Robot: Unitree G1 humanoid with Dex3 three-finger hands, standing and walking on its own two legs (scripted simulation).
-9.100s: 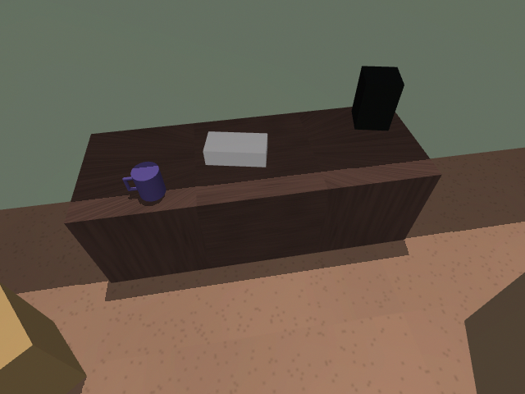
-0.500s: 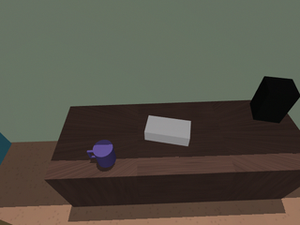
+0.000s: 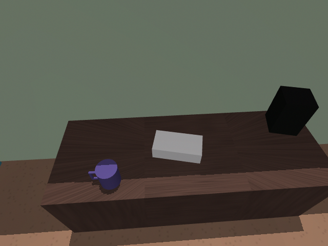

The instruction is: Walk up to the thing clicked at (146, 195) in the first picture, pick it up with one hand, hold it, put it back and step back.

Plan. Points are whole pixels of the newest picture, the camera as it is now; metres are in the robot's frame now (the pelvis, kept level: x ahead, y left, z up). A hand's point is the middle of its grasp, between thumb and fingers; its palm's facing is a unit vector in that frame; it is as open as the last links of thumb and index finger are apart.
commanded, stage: walk up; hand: left
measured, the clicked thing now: (104, 174) +0.46 +0.26 -0.31
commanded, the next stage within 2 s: stand in 0.36 s
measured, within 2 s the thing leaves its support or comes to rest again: neither
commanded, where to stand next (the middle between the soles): +0.07 +0.02 m, yaw +2 degrees
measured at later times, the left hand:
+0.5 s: hand out of the picture +0.09 +0.26 -0.15, palm faces -0.03 -0.94 -0.35, open 7.4 cm
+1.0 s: hand out of the picture +0.07 +0.25 -0.15, palm faces -0.02 -0.94 -0.34, open 7.4 cm
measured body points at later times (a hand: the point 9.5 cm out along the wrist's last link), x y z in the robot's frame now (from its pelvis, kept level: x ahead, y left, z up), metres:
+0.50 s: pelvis +0.00 +0.01 +0.00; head +0.01 +0.01 +0.45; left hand +0.09 +0.31 -0.13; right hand +0.08 -0.29 -0.13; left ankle +0.00 +0.12 -0.75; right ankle +0.00 -0.13 -0.75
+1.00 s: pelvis +0.00 +0.00 +0.00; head +0.01 +0.00 +0.45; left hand +0.07 +0.30 -0.13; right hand +0.09 -0.30 -0.13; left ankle +0.00 +0.12 -0.75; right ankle +0.00 -0.13 -0.75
